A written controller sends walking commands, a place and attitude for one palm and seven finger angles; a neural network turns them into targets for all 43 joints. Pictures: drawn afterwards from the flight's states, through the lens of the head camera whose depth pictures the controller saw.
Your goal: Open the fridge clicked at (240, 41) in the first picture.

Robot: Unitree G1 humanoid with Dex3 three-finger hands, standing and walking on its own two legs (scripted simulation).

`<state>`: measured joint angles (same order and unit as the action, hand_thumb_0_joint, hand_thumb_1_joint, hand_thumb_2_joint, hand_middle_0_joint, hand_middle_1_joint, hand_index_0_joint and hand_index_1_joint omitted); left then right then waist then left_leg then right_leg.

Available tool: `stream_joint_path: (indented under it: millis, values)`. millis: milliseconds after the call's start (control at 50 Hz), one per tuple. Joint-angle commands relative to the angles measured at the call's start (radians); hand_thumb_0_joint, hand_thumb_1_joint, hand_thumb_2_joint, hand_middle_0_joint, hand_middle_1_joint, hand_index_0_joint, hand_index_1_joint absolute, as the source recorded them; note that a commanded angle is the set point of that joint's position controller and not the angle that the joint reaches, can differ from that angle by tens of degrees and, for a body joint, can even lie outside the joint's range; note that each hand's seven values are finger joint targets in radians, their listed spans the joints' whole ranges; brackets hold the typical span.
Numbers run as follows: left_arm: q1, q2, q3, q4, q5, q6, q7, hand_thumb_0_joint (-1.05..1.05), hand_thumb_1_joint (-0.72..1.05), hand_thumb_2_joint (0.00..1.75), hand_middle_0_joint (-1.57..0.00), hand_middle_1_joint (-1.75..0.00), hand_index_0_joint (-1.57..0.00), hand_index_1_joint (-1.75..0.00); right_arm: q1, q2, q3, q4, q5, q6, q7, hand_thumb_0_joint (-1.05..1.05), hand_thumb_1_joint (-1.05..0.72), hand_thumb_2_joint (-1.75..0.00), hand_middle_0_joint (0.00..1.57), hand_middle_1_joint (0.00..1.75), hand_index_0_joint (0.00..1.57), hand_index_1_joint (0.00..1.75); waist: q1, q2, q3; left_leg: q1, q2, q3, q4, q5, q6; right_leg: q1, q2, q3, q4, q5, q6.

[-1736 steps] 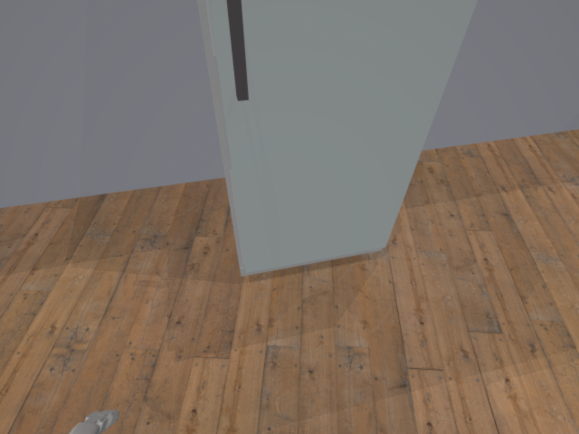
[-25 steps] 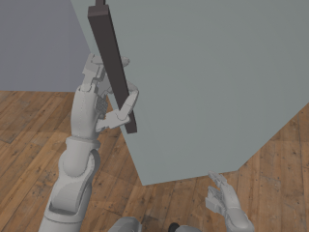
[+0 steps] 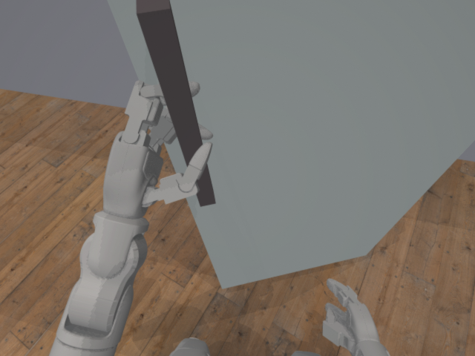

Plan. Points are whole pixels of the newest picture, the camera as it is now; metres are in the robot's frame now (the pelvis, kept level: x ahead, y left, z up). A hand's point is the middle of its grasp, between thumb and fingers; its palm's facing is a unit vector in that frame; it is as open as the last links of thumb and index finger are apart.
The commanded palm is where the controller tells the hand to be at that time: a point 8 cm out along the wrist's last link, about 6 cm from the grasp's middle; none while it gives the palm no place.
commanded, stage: walk backward, drawing the door open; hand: left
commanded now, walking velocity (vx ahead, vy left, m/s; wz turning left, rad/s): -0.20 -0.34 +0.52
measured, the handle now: (187, 122) +0.34 +0.08 +0.23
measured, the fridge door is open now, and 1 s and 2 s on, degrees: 27 60 67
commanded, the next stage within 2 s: stop walking and hold the door back in 1.18 s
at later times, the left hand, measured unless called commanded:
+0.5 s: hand (272, 319) +0.15 -0.02 +0.21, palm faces +0.20 -0.96 -0.20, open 8.2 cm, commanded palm +0.11 +0.02 +0.21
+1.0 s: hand out of the picture +0.05 -0.14 +0.21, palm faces +0.56 -0.79 -0.23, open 8.3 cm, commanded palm -0.01 -0.11 +0.20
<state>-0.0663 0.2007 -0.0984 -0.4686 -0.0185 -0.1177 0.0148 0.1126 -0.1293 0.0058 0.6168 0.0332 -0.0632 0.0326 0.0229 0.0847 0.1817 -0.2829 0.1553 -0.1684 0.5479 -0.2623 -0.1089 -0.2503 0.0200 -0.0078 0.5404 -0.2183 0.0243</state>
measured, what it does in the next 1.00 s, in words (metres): steps to the right, turning left: left foot, then right foot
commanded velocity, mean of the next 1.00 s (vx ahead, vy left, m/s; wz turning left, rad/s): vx -0.17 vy -0.38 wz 0.68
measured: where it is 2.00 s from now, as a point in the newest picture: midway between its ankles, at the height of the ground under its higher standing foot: outside the picture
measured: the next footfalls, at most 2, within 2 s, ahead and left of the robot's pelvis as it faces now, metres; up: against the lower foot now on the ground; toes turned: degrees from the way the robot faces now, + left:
left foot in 0.26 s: -0.08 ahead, +0.02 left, +0.00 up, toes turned +15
right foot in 0.58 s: +0.00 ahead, -0.38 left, +0.00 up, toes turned +22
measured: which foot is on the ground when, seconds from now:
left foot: up 0.00-0.24, down 0.26-0.58, up 0.60-0.84, down 0.86-1.00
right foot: down 0.00-0.26, up 0.28-0.56, down 0.58-0.86, up 0.88-1.00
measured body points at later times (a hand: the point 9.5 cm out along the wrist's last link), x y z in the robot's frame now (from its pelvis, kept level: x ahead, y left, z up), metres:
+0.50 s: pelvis -0.09 -0.19 +0.02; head -0.02 -0.16 +0.46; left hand +0.13 +0.03 +0.22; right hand +0.14 -0.32 -0.09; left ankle -0.11 +0.01 -0.73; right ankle +0.00 -0.34 -0.67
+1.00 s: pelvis -0.09 -0.40 +0.01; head -0.05 -0.33 +0.45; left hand +0.01 -0.10 +0.22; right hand +0.20 -0.45 -0.07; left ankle -0.15 -0.30 -0.73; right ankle +0.01 -0.48 -0.64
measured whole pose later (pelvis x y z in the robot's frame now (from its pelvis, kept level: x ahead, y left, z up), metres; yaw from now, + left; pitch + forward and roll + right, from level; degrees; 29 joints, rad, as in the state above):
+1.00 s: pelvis -0.09 -0.40 +0.01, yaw +40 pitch -2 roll -3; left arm 0.04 0.28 0.02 -0.60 0.00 -0.11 -0.03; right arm 0.09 -0.16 -0.02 0.60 -0.02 -0.11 -0.02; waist -0.02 -0.01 0.22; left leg -0.24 0.07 0.03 0.52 -0.25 0.00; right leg -0.54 0.02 -0.03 1.12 -0.40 0.04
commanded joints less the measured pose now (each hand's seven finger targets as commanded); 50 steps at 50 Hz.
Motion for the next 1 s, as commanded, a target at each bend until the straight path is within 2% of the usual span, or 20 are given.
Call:
stream_joint_path:
  millis: [0,60,140,200,220,240,260,280,400,480,540,580,620,660,800,820,840,860,880,980]
  values:
    - [-0.136,0.131,0.147,-0.355,-0.01,-0.1,0.024,0.0,0.9,0.9,-0.45,-1.4,-0.45,-1.4,-0.174,-0.096,-0.059,-0.182,0.004,-0.064,-0.043,0.0,-0.9,-0.9,0.2,0.3,0.2,0.3,0.027,-0.447,-0.473,-0.083,-0.192,0.069,0.663,-0.396,0.102,0.084,-0.392,0.204,-0.21,0.43,-0.172]
    - [-0.091,0.078,0.105,-0.365,-0.014,-0.116,0.022,0.0,0.9,0.9,-0.45,-1.4,-0.45,-1.4,-0.176,-0.086,-0.042,-0.151,-0.027,-0.06,-0.058,0.0,-0.9,-0.9,0.2,0.3,0.2,0.3,-0.008,-0.259,-0.419,-0.174,-0.145,0.131,0.688,-0.309,0.075,0.172,-0.317,0.084,-0.104,0.569,-0.214]
    - [-0.119,0.064,0.104,-0.404,-0.011,-0.116,0.025,0.0,0.9,0.9,-0.45,-1.4,-0.45,-1.4,-0.141,-0.087,-0.027,-0.178,-0.041,-0.035,-0.07,0.0,-0.9,-0.9,0.2,0.3,0.2,0.3,-0.021,-0.3,-0.438,-0.076,-0.181,0.242,0.282,-0.317,0.084,0.232,-0.253,-0.028,-0.117,0.525,-0.188]
    - [-0.138,0.028,0.034,-0.4,-0.005,-0.093,0.009,0.0,0.9,0.9,-0.45,-1.4,-0.45,-1.4,-0.063,-0.112,-0.037,-0.177,-0.037,-0.046,-0.066,0.0,-0.9,-0.9,0.2,0.3,0.2,0.3,-0.06,-0.162,-0.433,0.119,-0.152,0.247,-0.119,-0.051,0.093,0.117,-0.181,-0.071,-0.014,0.361,-0.143]
    - [-0.187,0.021,0.009,-0.404,-0.002,-0.096,0.004,0.0,0.9,0.9,-0.45,-1.4,-0.45,-1.4,-0.036,-0.137,-0.053,-0.186,-0.034,-0.051,-0.065,0.0,-0.9,-0.9,0.2,0.3,0.2,0.3,-0.09,-0.054,-0.417,0.305,-0.03,0.1,-0.244,0.224,0.115,-0.074,-0.148,-0.104,0.134,0.227,-0.098]
    - [-0.212,0.008,-0.015,-0.4,0.008,-0.108,-0.002,0.0,0.9,0.9,-0.45,-1.4,-0.45,-1.4,-0.046,-0.182,-0.08,-0.205,-0.048,-0.064,-0.063,0.0,-0.9,-0.9,0.2,0.3,0.2,0.3,-0.086,0.137,-0.376,0.462,0.276,-0.303,-0.263,0.716,0.203,-0.356,-0.034,-0.114,0.33,-0.158,-0.035]
    - [-0.189,0.031,-0.013,-0.338,0.053,-0.114,-0.001,0.0,0.9,0.9,-0.45,-1.4,-0.45,-1.4,-0.049,-0.197,-0.083,-0.194,-0.059,-0.057,-0.058,0.0,-0.9,-0.9,0.2,0.3,0.2,0.3,-0.07,0.051,-0.387,0.486,0.439,-0.487,-0.219,0.985,0.302,-0.419,-0.063,0.017,0.488,-0.337,-0.017]
    - [-0.177,0.038,0.034,-0.312,0.054,-0.12,-0.004,0.0,0.9,0.9,-0.45,-1.4,-0.45,-1.4,-0.067,-0.207,-0.093,-0.191,-0.061,-0.071,-0.042,0.0,-0.9,-0.9,0.2,0.3,0.2,0.3,-0.049,-0.052,-0.409,0.442,0.452,-0.4,-0.206,0.901,0.369,-0.404,-0.052,0.088,0.587,-0.29,-0.024]
    - [-0.145,-0.034,-0.022,-0.342,0.027,-0.087,-0.021,0.0,0.9,0.9,-0.45,-1.4,-0.45,-1.4,-0.067,-0.191,-0.097,-0.139,-0.033,-0.094,-0.027,0.0,-0.9,-0.9,0.2,0.3,0.2,0.3,-0.033,0.079,-0.343,0.188,0.157,-0.002,-0.189,0.546,0.209,-0.135,-0.034,0.048,0.415,-0.077,0.014]
    - [-0.126,0.007,0.036,-0.322,0.013,-0.083,-0.001,0.0,0.9,0.9,-0.45,-1.4,-0.45,-1.4,-0.088,-0.184,-0.094,-0.161,-0.011,-0.086,-0.032,0.0,-0.9,-0.9,0.2,0.3,0.2,0.3,-0.044,0.154,-0.347,0.087,0.124,-0.041,-0.209,0.268,0.213,0.082,0.017,-0.024,0.128,-0.185,0.041]
    - [-0.136,0.088,0.118,-0.355,0.015,-0.093,0.009,0.0,0.9,0.9,-0.45,-1.4,-0.45,-1.4,-0.105,-0.136,-0.077,-0.147,0.005,-0.088,-0.036,0.0,-0.9,-0.9,0.2,0.3,0.2,0.3,-0.032,-0.107,-0.362,0.014,-0.055,0.051,0.003,-0.054,0.137,0.224,-0.047,-0.045,-0.217,0.012,0.049]
    - [-0.102,0.197,0.216,-0.411,0.012,-0.081,0.027,0.0,0.9,0.9,-0.45,-1.4,-0.45,-1.4,-0.162,-0.096,-0.069,-0.164,0.007,-0.081,-0.044,0.0,-0.9,-0.9,0.2,0.3,0.2,0.3,-0.003,-0.417,-0.36,-0.176,-0.201,0.188,0.531,-0.389,0.078,0.138,-0.314,0.131,-0.239,0.212,-0.11]
    - [-0.111,0.172,0.245,-0.397,-0.007,-0.087,0.009,0.0,0.9,0.9,-0.45,-1.4,-0.45,-1.4,-0.169,-0.124,-0.085,-0.136,-0.013,-0.104,-0.07,0.0,-0.9,-0.9,0.2,0.3,0.2,0.3,0.0,-0.472,-0.352,-0.241,-0.171,0.111,0.89,-0.442,0.092,0.065,-0.372,0.152,-0.191,0.326,-0.174]
    - [-0.035,0.151,0.215,-0.377,-0.017,-0.092,0.005,0.0,0.9,0.9,-0.45,-1.4,-0.45,-1.4,-0.186,-0.099,-0.065,-0.136,-0.028,-0.092,-0.076,0.0,-0.9,-0.9,0.2,0.3,0.2,0.3,0.004,-0.276,-0.31,-0.294,-0.133,0.177,0.87,-0.346,0.068,0.16,-0.33,0.057,-0.103,0.51,-0.221]
    - [-0.038,0.114,0.177,-0.409,-0.023,-0.081,0.015,0.0,0.9,0.9,-0.45,-1.4,-0.45,-1.4,-0.045,-0.11,-0.051,-0.16,-0.043,-0.066,-0.089,0.0,-0.9,-0.9,0.2,0.3,0.2,0.3,-0.062,-0.151,-0.374,0.145,-0.135,0.31,-0.124,-0.048,0.084,0.085,-0.192,-0.138,0.141,0.577,-0.146]
    - [-0.087,0.101,0.148,-0.412,-0.021,-0.087,0.008,0.0,0.9,0.9,-0.45,-1.4,-0.45,-1.4,-0.01,-0.129,-0.068,-0.159,-0.046,-0.07,-0.092,0.0,-0.9,-0.9,0.2,0.3,0.2,0.3,-0.099,-0.044,-0.393,0.408,-0.014,0.174,-0.236,0.264,0.109,-0.139,-0.159,-0.154,0.316,0.327,-0.091]
    - [-0.105,0.08,0.131,-0.414,-0.017,-0.101,-0.003,0.0,0.9,0.9,-0.45,-1.4,-0.45,-1.4,-0.021,-0.186,-0.099,-0.179,-0.052,-0.076,-0.09,0.0,-0.9,-0.9,0.2,0.3,0.2,0.3,-0.072,0.135,-0.385,0.591,0.322,-0.272,-0.256,0.833,0.208,-0.412,-0.042,-0.111,0.502,-0.237,-0.022]
    - [-0.089,0.108,0.156,-0.364,0.028,-0.12,0.001,0.0,0.9,0.9,-0.45,-1.4,-0.45,-1.4,-0.008,-0.21,-0.095,-0.182,-0.064,-0.068,-0.08,0.0,-0.9,-0.9,0.2,0.3,0.2,0.3,-0.065,0.097,-0.414,0.63,0.468,-0.476,-0.179,1.089,0.323,-0.491,-0.058,0.026,0.617,-0.417,0.009]
    - [-0.07,0.135,0.216,-0.346,0.026,-0.122,-0.001,0.0,0.9,0.9,-0.45,-1.4,-0.45,-1.4,-0.034,-0.243,-0.103,-0.192,-0.055,-0.077,-0.056,0.0,-0.9,-0.9,0.2,0.3,0.2,0.3,-0.041,0.008,-0.414,0.555,0.483,-0.384,-0.176,0.904,0.378,-0.501,-0.058,0.1,0.678,-0.357,0.008]
    - [-0.032,0.084,0.17,-0.394,0.014,-0.068,-0.005,0.0,0.9,0.9,-0.45,-1.4,-0.45,-1.4,-0.049,-0.202,-0.103,-0.126,-0.043,-0.096,-0.053,0.0,-0.9,-0.9,0.2,0.3,0.2,0.3,-0.035,0.102,-0.33,0.273,0.198,-0.015,-0.19,0.58,0.212,-0.307,-0.05,0.054,0.543,-0.063,0.031]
